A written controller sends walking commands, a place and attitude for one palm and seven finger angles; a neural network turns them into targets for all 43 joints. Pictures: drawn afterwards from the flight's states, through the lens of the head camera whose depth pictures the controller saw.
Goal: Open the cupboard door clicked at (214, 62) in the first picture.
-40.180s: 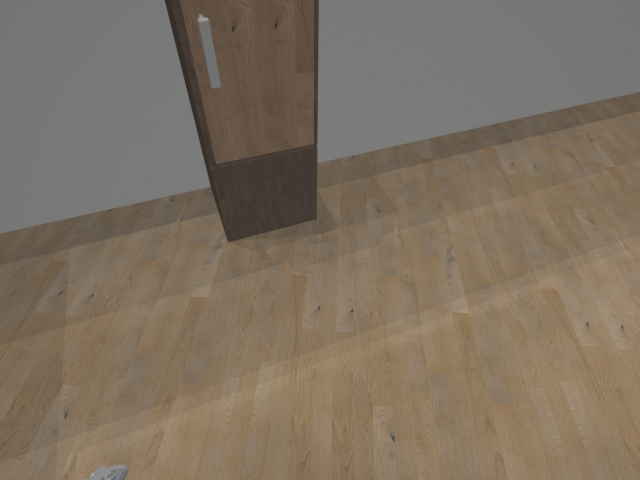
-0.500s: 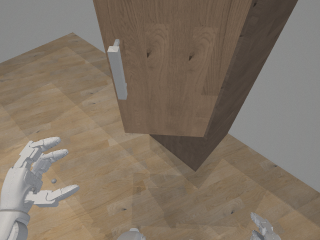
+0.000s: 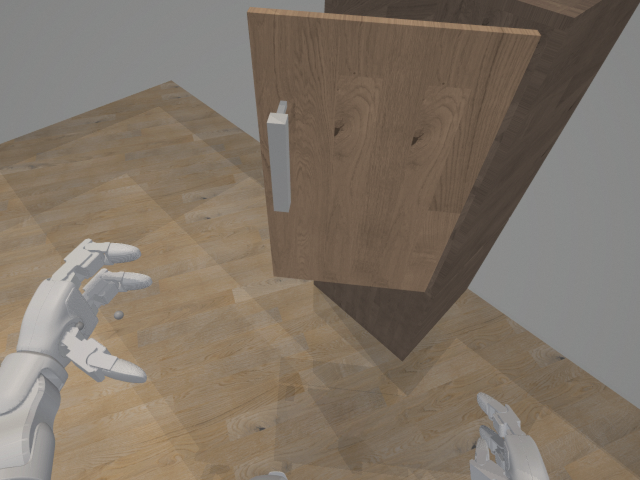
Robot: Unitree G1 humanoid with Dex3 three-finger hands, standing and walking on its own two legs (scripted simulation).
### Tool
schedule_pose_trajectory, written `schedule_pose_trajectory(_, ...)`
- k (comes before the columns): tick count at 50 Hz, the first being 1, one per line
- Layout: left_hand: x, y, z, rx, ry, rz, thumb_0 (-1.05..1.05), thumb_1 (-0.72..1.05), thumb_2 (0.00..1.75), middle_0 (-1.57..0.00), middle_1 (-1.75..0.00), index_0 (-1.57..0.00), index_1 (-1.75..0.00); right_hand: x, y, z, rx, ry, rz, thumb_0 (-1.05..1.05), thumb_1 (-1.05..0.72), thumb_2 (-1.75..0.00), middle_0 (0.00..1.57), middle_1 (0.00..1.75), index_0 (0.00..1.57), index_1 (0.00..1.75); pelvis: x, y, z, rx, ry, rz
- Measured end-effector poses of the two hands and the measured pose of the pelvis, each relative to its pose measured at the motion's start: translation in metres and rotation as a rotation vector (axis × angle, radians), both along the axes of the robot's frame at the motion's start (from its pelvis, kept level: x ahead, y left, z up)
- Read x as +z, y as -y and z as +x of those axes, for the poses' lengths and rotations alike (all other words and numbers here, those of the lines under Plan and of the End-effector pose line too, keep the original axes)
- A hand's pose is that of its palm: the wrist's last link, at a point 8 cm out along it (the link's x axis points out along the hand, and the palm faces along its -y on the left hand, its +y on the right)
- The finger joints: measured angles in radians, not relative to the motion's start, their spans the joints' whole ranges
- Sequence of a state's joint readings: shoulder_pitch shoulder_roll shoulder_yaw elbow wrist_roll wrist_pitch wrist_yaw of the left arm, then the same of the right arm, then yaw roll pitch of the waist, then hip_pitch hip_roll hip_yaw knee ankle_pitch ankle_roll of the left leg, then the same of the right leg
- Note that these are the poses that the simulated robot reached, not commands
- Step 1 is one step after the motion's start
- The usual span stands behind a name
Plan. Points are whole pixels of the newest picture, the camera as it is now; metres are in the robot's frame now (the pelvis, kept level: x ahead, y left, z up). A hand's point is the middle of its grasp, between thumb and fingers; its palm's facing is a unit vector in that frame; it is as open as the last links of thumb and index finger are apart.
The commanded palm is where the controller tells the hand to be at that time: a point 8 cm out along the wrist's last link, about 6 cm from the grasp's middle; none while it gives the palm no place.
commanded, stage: raise the hand with hooked fingers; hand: left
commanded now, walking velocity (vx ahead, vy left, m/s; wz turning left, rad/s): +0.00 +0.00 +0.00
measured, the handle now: (282, 158) +0.57 +0.11 +0.07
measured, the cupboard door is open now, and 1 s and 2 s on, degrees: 39 39 39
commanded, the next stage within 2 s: move the hooked fingers beside the handle in 0.66 s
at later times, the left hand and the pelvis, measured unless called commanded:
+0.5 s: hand (129, 291) +0.29 +0.25 +0.09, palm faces +0.03 -1.00 -0.03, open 14.0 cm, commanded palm +0.26 +0.29 +0.10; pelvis +0.00 -0.02 +0.01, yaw +0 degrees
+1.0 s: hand (157, 270) +0.32 +0.23 +0.10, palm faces +0.01 -1.00 -0.01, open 14.0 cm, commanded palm +0.30 +0.28 +0.09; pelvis +0.00 -0.04 +0.00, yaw +0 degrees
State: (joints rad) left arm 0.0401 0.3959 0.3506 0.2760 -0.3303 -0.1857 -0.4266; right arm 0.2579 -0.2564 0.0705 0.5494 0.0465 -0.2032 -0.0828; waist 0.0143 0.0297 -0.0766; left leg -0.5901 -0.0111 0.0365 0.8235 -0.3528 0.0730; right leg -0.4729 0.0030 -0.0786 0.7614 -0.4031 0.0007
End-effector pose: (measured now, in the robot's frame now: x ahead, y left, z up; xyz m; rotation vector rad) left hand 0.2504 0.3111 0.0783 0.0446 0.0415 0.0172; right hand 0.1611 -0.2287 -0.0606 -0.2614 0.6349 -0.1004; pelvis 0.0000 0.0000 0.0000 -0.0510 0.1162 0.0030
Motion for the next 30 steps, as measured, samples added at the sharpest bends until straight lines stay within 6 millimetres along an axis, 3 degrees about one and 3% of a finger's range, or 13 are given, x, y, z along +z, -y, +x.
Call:
schedule_pose_trajectory(8,0.028,-0.015,0.014,0.025,0.072,0.012,-0.01,-0.49,0.3,-0.3,-1.2,-0.3,-1.19,-0.003,0.014,-0.018,-0.027,-0.058,-0.02,0.01,-0.9,-0.9,0.2,0.3,0.21,0.3,0.005,0.005,0.0,0.005,0.017,0.004)
schedule_pose_trajectory(12,0.026,-0.015,0.022,0.005,0.013,-0.005,-0.01,-0.5,0.3,-0.3,-1.2,-0.3,-1.2,-0.004,0.025,-0.026,-0.054,-0.074,-0.024,0.01,-0.9,-0.9,0.2,0.3,0.21,0.3,0.007,0.008,0.0,0.003,0.014,0.008)
schedule_pose_trajectory(19,0.017,0.005,0.021,-0.02,0.013,-0.021,-0.01,-0.5,0.3,-0.3,-1.2,-0.3,-1.2,-0.003,0.042,-0.033,-0.071,-0.082,-0.034,0.01,-0.9,-0.9,0.2,0.3,0.21,0.3,0.007,0.016,0.002,-0.009,0.008,0.014)
schedule_pose_trajectory(30,0.02,0.016,0.02,0.004,0.029,-0.004,-0.01,-0.5,0.3,-0.3,-1.2,-0.3,-1.2,-0.005,0.051,-0.024,-0.067,-0.07,-0.016,0.01,-0.9,-0.9,0.2,0.3,0.21,0.3,0.007,0.029,0.004,-0.006,0.009,0.02)
